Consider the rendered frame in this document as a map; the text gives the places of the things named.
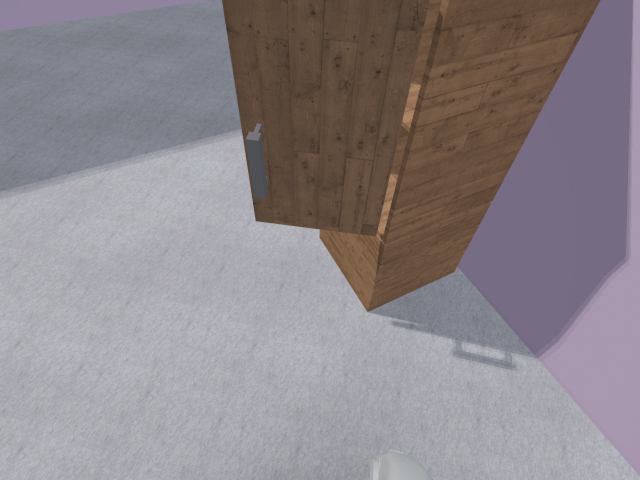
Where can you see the handle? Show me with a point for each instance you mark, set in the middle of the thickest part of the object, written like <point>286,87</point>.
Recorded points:
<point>256,162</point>

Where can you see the robot right thigh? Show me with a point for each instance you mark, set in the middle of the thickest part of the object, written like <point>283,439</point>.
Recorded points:
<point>395,466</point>

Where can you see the cupboard door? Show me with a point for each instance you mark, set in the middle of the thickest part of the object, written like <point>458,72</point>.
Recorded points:
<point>329,81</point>

